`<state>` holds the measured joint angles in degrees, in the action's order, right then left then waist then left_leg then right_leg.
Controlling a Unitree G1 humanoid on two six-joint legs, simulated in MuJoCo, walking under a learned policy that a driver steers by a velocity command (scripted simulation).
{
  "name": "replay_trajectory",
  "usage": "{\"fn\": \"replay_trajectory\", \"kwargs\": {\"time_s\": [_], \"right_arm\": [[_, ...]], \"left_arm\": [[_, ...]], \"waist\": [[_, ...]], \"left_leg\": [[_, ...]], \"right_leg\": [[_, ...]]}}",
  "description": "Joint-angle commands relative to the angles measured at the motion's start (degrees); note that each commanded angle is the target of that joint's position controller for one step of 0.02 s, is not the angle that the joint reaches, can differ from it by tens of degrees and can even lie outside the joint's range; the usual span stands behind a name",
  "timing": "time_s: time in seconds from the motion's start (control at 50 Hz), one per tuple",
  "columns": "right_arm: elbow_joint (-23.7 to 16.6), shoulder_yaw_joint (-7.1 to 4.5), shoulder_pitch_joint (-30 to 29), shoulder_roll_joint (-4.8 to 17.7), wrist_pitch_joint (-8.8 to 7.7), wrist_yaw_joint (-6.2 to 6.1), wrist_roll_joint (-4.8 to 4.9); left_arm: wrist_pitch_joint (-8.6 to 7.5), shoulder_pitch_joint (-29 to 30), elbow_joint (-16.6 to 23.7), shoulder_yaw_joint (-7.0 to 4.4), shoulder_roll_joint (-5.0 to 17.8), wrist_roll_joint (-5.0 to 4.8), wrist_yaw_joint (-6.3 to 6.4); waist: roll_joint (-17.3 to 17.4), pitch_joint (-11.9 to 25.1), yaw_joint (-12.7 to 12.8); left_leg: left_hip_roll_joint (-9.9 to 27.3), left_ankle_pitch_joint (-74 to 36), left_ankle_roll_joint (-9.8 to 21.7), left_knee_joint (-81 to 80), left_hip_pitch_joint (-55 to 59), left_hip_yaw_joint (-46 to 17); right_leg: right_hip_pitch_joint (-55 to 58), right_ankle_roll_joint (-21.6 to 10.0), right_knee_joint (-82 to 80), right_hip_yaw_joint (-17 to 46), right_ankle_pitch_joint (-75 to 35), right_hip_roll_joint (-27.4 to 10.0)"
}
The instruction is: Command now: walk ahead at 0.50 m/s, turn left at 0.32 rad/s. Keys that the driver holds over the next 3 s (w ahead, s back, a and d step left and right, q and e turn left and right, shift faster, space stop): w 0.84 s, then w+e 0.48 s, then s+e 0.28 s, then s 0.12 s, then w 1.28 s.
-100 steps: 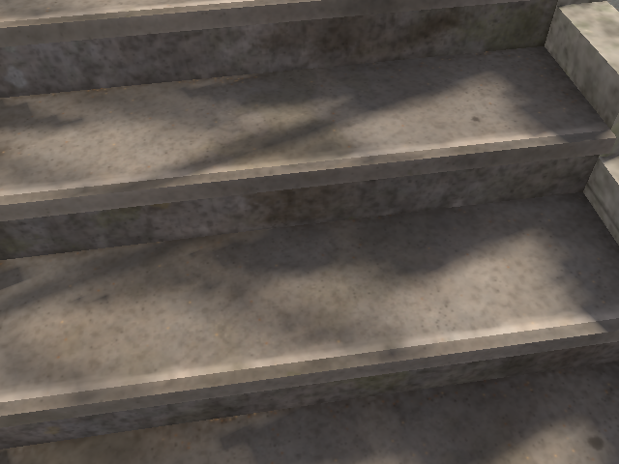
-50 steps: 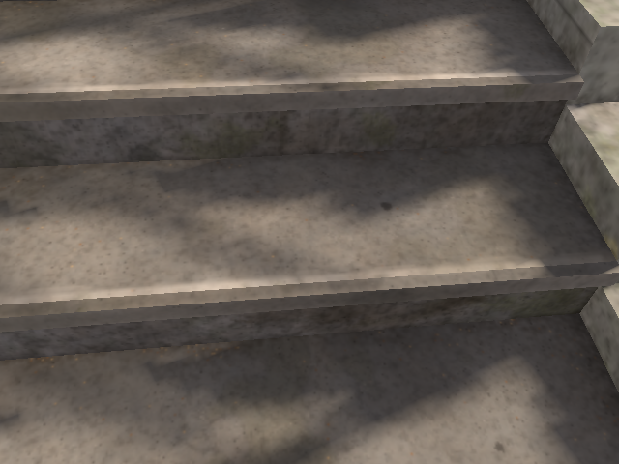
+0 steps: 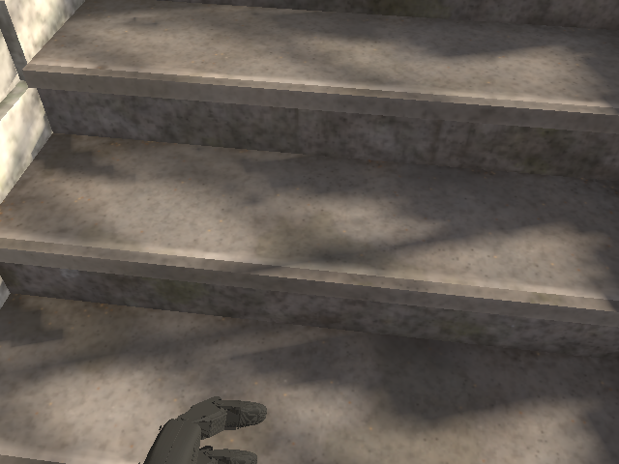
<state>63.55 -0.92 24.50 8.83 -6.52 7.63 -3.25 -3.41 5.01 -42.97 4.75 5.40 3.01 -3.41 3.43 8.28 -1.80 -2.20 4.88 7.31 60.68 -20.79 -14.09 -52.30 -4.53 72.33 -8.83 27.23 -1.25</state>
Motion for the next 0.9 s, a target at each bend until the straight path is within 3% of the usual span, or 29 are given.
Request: {"fn": "replay_trajectory", "kwargs": {"time_s": [0.02, 0.06, 0.08, 0.1, 0.14, 0.16, 0.2, 0.28, 0.36, 0.42, 0.46, 0.48, 0.5, 0.52, 0.54, 0.56, 0.58, 0.6, 0.62, 0.66, 0.68, 0.7, 0.72, 0.76, 0.78, 0.82, 0.84, 0.86, 0.9], "right_arm": [[-2.12, -2.07, -3.82, 2.69, 0.28, -1.29, 1.67], [-5.87, -1.39, -10.55, 1.16, 1.08, -3.52, 0.86], [-7.59, -0.68, -12.69, -0.51, 1.88, -3.82, 0.76], [-8.21, 0.05, -13.15, -2.11, 2.51, -3.88, 1.04], [-10.41, 1.69, -13.33, -2.62, 3.46, -3.59, 1.31], [-11.64, 2.04, -15.37, -1.67, 3.71, -3.30, 1.58], [-11.46, 1.67, -16.75, 1.93, 4.43, -2.54, 0.78], [-15.02, 3.34, -25.08, 0.58, 4.10, -3.32, 1.36], [-21.40, 5.09, -35.35, -0.81, 3.98, -3.98, 1.86], [-28.32, 5.26, -49.06, 0.36, 5.43, -3.57, 1.30], [-30.81, 6.00, -55.95, -1.84, 9.29, -1.55, 0.55], [-28.01, 4.83, -48.07, -1.98, 9.11, -0.42, 0.24], [-24.20, 4.42, -30.06, -4.05, 6.81, -4.40, 3.75], [-21.68, 3.75, -25.25, -2.85, 5.35, -6.18, 5.72], [-19.30, 2.44, -15.35, -1.73, 4.06, -7.34, 6.26], [-17.27, 0.39, -7.13, 2.00, 3.06, -8.52, 4.54], [-16.71, -2.00, -4.13, 8.76, 3.76, -9.46, 2.89], [-15.58, -4.30, -1.87, 14.04, 4.98, -9.23, 1.79], [-14.45, -4.99, -8.66, 15.43, 4.80, -8.46, 1.87], [-10.23, -3.58, -13.06, 6.28, 3.15, -8.60, 1.10], [-7.82, -2.19, -13.89, 0.87, 2.71, -8.04, 0.77], [-6.05, -1.30, -14.62, -2.13, 2.11, -7.78, -0.11], [-5.20, -1.36, -13.82, -2.31, 1.31, -7.66, 0.00], [-4.81, -1.56, -12.36, -0.04, 0.35, -8.01, 0.92], [-8.41, 0.21, -19.18, -2.27, 0.76, -4.55, -4.30], [-8.42, -1.11, -18.30, 3.73, 0.43, -3.81, -3.31], [-3.23, -1.93, -3.82, 3.54, -0.89, -6.42, 2.41], [-0.75, 0.15, -0.01, -1.70, 0.61, -4.91, -4.33], [1.22, 1.41, 3.12, -1.94, 1.03, -4.11, -6.24]], "left_arm": [[-0.83, -23.82, -10.41, -5.62, 14.64, -0.97, 1.65], [-0.60, -19.74, -15.38, -2.56, 0.74, -0.69, 1.96], [-1.10, -17.31, -16.39, -1.78, -2.39, -0.47, 2.70], [-1.61, -16.01, -17.98, -1.65, -3.07, -0.61, 3.28], [-2.37, -17.13, -18.90, -2.36, -1.30, 1.87, 3.03], [-2.56, -15.04, -17.14, -3.07, 0.43, 3.26, 2.11], [-3.42, -16.11, -16.45, -2.90, 1.76, 2.99, 1.73], [-2.18, -37.31, -25.79, -1.05, 0.48, 5.68, 1.86], [-2.49, -44.06, -27.87, -0.21, -0.95, 5.90, 2.49], [-2.42, -51.70, -30.64, -0.31, -0.27, 6.08, 1.28], [-2.29, -44.00, -26.89, -0.50, 0.53, 2.14, -2.83], [-3.37, -41.03, -23.24, -1.11, 3.98, -0.61, -3.15], [-4.35, -38.77, -22.38, -4.51, 8.57, -6.15, 3.36], [-4.83, -41.89, -23.25, -4.47, 11.33, -6.02, 5.03], [-5.02, -42.29, -23.49, -5.54, 13.77, -5.15, 5.12], [-6.08, -41.70, -22.08, -6.07, 12.59, -4.72, 4.46], [-6.76, -43.25, -18.33, -6.01, 9.46, -6.09, 2.86], [-6.96, -33.46, -15.66, -7.78, 8.57, -4.47, 1.35], [-6.02, -30.65, -11.49, -8.36, 3.64, -3.52, 0.93], [-3.94, -23.24, -4.67, -7.37, -1.03, -1.88, 2.40], [-3.18, -21.95, -1.96, -7.11, -2.58, -1.77, 3.20], [-2.10, -22.61, -0.78, -6.54, -3.45, -2.51, 4.10], [-1.47, -22.55, 1.51, -5.67, -4.27, -1.54, 4.22], [-0.66, -21.74, 3.90, -5.66, -2.11, -1.65, 4.36], [0.12, -17.01, -0.54, -6.79, 5.93, -3.90, 0.94], [0.09, -19.87, -1.19, -6.26, 4.68, -1.63, -1.81], [-0.13, -17.76, 2.74, -5.86, -1.71, -2.16, 2.98], [0.36, -11.27, -0.65, -4.47, 4.35, -1.41, -0.34], [0.80, -7.07, 1.87, -3.71, 3.06, -1.45, -0.85]], "waist": [[-11.11, -4.03, 7.95], [0.13, -3.78, 3.41], [-2.99, -4.16, 1.23], [-3.56, -4.73, -0.37], [-2.12, -4.89, -1.89], [-1.23, -4.53, -1.80], [-5.19, -5.74, -2.08], [-2.80, -7.43, 4.77], [-8.04, -8.87, 7.12], [-3.72, -11.53, 10.89], [-10.33, -11.00, 7.81], [-13.18, -8.93, 4.15], [-6.47, -12.27, 0.05], [-4.88, -8.47, -1.44], [-10.09, -2.75, -6.15], [-12.62, 4.89, -9.38], [-3.50, 13.06, -9.23], [4.23, 13.03, -11.05], [1.15, 8.95, -4.77], [-4.17, -2.92, 0.78], [-1.72, -6.41, 3.14], [-2.19, -7.66, 5.83], [-2.31, -8.11, 7.99], [-1.13, -9.66, 8.72], [-11.85, -7.39, 4.24], [1.18, -6.02, 6.71], [-0.41, -7.29, 6.37], [-4.64, -8.32, -0.40], [-3.07, -8.23, 1.15]], "left_leg": [[0.22, -8.96, 2.63, 45.47, -38.06, -1.00], [1.34, -9.45, 6.65, 45.64, -39.07, -0.24], [1.97, -6.40, 8.30, 48.70, -40.81, 0.17], [1.91, -3.60, 9.63, 49.74, -44.15, -0.15], [3.12, -5.39, 10.21, 46.97, -46.07, 2.30], [4.38, -5.27, 9.61, 41.30, -43.04, 5.20], [6.24, -5.00, 8.11, 44.45, -44.37, 8.25], [6.55, 1.61, 11.06, 63.52, -74.84, 5.73], [11.54, 4.43, 10.00, 56.76, -74.74, 13.05], [14.60, 0.67, 8.81, 34.73, -73.19, 16.29], [12.08, 11.20, 6.64, 25.31, -41.39, 18.53], [8.45, 14.08, 4.51, 28.96, -34.42, 23.12], [6.25, 25.69, 2.86, 19.11, -25.41, 28.18], [2.14, 28.90, 2.67, 11.90, -15.81, 29.92], [-0.76, 26.31, 2.92, 2.26, -4.84, 28.21], [4.21, 21.58, 4.80, 0.55, 10.32, 17.10], [15.99, 40.69, 10.55, -12.18, 22.21, -10.89], [22.00, 47.86, 13.38, -38.94, 16.34, -34.31], [23.48, 41.06, 11.88, -40.91, 11.38, -33.52], [21.63, 39.11, 6.74, -34.25, -3.89, -18.10], [20.65, 36.50, 6.25, -34.36, -9.52, -14.66], [19.70, 33.89, 4.90, -34.84, -11.62, -8.95], [18.73, 30.14, 3.79, -37.24, -11.79, -4.74], [19.57, 26.90, 3.89, -42.89, -9.78, -0.07], [17.73, 23.89, 7.25, -44.24, -16.22, -0.07], [15.50, 16.10, 8.76, -45.43, -11.80, 6.85], [18.01, 19.63, 5.91, -45.60, 2.21, 6.32], [16.48, 16.26, 7.89, -42.95, 7.09, 5.66], [17.00, 12.64, 5.84, -42.81, 14.06, 9.58]], "right_leg": [[30.67, -13.40, -46.38, 52.80, 24.80, -16.46], [27.10, -11.14, -44.84, 38.98, 9.30, -16.04], [25.67, -10.95, -47.33, 35.67, 3.94, -14.84], [25.78, -9.84, -48.09, 30.64, 0.06, -13.10], [25.17, -7.54, -51.89, 21.22, -5.40, -10.90], [24.05, -6.99, -55.64, 15.60, -6.40, -9.82], [24.06, -7.52, -58.49, 12.91, -9.46, -8.36], [49.60, -9.42, -55.72, 17.06, -10.50, -13.41], [51.35, -9.14, -60.16, 14.10, -15.71, -13.39], [53.05, -9.26, -65.59, 14.26, -16.54, -15.00], [28.80, -9.69, -74.02, 7.89, -19.81, -14.79], [32.69, -9.81, -72.15, 5.39, -32.51, -15.77], [38.68, -8.11, -71.03, 4.36, -57.52, -14.96], [42.89, -7.44, -60.01, 2.59, -83.77, -15.41], [47.31, -5.79, -45.91, 1.76, -94.59, -15.58], [37.50, -3.73, -29.06, 2.50, -90.18, -12.65], [20.69, -1.13, -9.11, 4.06, -73.22, -4.50], [16.42, -0.35, 15.30, 6.78, -20.44, 4.62], [10.62, -0.30, 31.83, 15.33, -19.91, 0.85], [5.29, -2.07, 32.06, 15.50, -24.09, -2.44], [3.67, -2.66, 37.62, 15.43, -20.86, -1.72], [1.31, -3.24, 39.66, 16.95, -18.64, -0.96], [-0.84, -3.79, 37.82, 18.24, -18.40, -1.93], [-4.81, -2.64, 33.22, 18.79, -16.17, -3.18], [-4.73, -8.04, 34.79, 20.04, -26.34, -1.33], [-10.03, -11.14, 52.30, 15.99, -24.13, 0.88], [-17.67, -3.87, 47.55, 15.43, -19.79, -0.15], [-32.35, -11.97, 58.40, 19.48, -21.52, 1.70], [-41.55, -15.87, 58.81, 20.19, -20.73, 0.81]]}}
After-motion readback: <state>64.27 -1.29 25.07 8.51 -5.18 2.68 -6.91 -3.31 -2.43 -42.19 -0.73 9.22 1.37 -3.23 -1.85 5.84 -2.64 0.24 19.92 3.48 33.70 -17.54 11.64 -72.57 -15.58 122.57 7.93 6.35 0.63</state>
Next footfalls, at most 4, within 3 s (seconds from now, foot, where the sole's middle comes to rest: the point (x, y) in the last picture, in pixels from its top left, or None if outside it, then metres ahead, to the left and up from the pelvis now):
0.54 left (213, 434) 0.50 0.18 -0.48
1.12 right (349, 230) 0.82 -0.07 -0.31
1.60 left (273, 59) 1.15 0.07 -0.14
2.18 right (353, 221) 0.84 -0.08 -0.31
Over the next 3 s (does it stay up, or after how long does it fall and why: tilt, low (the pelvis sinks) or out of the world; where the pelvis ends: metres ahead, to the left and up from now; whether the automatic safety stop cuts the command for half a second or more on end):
stays up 1.20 -0.10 0.63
